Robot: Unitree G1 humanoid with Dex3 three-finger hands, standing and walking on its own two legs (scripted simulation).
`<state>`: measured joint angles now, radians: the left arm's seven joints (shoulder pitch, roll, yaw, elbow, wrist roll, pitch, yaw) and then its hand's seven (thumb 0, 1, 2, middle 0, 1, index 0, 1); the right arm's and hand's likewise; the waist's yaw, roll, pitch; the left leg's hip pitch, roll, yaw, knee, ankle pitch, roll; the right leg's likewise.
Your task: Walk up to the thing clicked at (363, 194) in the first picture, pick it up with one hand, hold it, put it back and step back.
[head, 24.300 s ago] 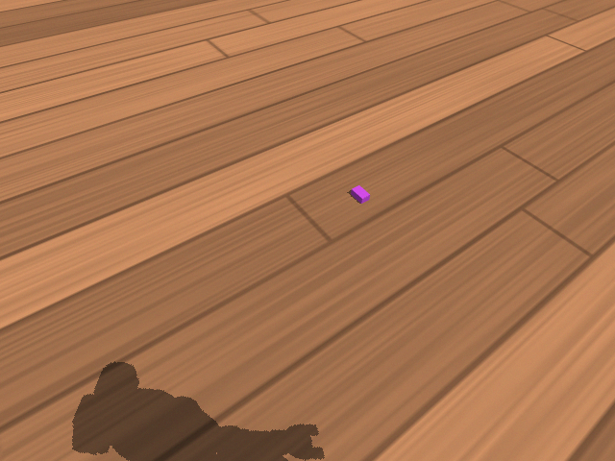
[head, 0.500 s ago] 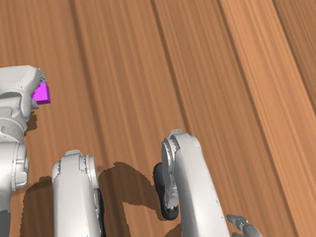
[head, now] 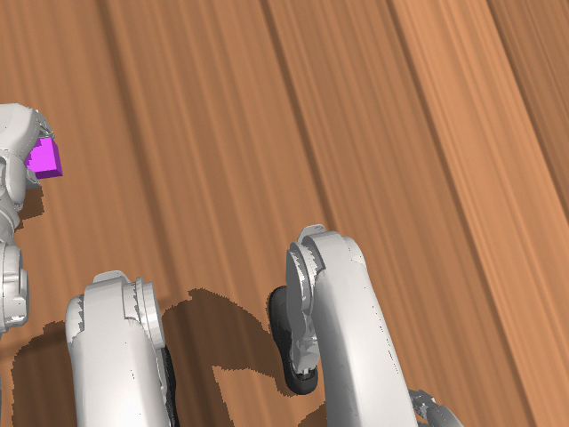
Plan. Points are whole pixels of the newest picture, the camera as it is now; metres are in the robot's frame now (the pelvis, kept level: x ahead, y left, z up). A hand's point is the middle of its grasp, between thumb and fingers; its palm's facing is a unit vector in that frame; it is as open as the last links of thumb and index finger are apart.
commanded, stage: lower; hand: left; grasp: from above
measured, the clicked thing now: (26, 160) +0.50 +0.26 -0.21
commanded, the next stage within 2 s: rest in 0.30 s
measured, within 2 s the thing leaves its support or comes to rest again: rests again in 1.44 s
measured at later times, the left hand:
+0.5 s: hand (34, 168) +0.50 +0.26 -0.23, palm faces -0.46 -0.06 -0.89, open 7.6 cm
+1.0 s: hand (45, 174) +0.50 +0.25 -0.26, palm faces -0.46 -0.09 -0.88, open 7.6 cm
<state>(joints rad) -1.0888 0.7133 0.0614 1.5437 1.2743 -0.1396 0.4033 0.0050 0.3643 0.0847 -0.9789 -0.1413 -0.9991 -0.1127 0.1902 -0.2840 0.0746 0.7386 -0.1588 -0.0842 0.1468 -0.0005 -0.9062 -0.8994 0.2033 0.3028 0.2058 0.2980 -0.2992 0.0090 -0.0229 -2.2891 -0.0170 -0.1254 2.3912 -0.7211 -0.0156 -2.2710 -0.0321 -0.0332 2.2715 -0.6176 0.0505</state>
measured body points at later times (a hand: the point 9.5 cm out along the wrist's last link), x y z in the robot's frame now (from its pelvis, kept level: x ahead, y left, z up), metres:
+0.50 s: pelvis +0.00 +0.00 -0.03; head +0.27 +0.07 +0.32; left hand +0.52 +0.26 -0.18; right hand +0.00 -0.27 -0.11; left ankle +0.07 +0.12 -0.30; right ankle +0.11 -0.14 -0.30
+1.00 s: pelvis +0.00 +0.01 -0.04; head +0.28 +0.08 +0.30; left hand +0.52 +0.26 -0.21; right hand -0.01 -0.26 -0.09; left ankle +0.07 +0.12 -0.30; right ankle +0.11 -0.14 -0.30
